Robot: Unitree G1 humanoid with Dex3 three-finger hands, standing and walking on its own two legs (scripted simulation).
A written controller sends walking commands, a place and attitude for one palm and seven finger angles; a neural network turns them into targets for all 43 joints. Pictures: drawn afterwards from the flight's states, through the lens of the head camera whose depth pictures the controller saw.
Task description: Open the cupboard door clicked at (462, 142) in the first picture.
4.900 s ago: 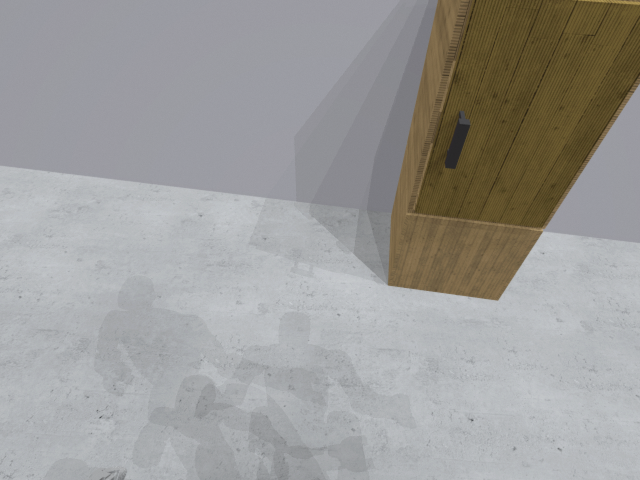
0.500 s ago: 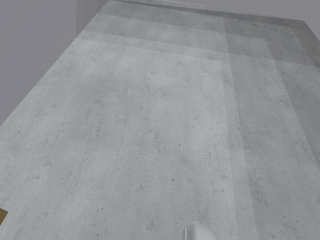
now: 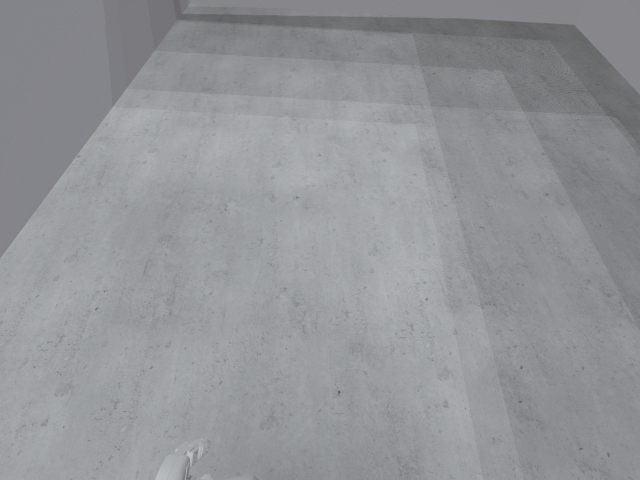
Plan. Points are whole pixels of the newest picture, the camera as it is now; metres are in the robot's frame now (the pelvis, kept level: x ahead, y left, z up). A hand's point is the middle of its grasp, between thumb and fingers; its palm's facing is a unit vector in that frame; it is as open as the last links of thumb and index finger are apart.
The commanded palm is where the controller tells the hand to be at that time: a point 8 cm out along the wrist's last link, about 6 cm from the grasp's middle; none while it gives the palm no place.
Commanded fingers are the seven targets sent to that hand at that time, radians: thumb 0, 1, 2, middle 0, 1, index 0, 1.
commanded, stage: turn to face it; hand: left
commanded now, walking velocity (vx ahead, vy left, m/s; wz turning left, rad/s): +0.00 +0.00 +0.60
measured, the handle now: out of the picture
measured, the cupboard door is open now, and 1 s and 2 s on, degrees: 0 0 0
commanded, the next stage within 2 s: none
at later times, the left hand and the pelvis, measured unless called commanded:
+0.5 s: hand out of the picture +0.04 +0.23 -0.15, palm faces +0.29 -0.91 -0.28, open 7.4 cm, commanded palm none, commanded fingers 0.00 0.90 0.90 -0.20 -0.30 -0.20 -0.30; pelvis +0.00 +0.00 +0.01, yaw +15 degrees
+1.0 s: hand out of the picture -0.11 +0.14 -0.16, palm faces +0.60 -0.76 -0.25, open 7.4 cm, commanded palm none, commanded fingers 0.00 0.90 0.90 -0.20 -0.30 -0.20 -0.30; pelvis -0.02 -0.05 +0.01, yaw +36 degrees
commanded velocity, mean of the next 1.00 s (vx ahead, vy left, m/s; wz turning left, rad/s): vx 0.00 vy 0.00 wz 0.60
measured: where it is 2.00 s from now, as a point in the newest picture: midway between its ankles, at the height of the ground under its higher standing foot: outside the picture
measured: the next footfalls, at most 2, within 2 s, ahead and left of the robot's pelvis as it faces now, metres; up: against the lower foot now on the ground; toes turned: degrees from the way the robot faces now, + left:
left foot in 0.06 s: +0.07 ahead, +0.11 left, +0.00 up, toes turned +12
right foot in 0.60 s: +0.07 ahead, -0.13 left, +0.00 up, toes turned +18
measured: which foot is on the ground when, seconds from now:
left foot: up 0.00-0.04, down 0.06-0.58, up 0.60-1.00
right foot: down 0.00-0.08, up 0.10-0.58, down 0.60-1.00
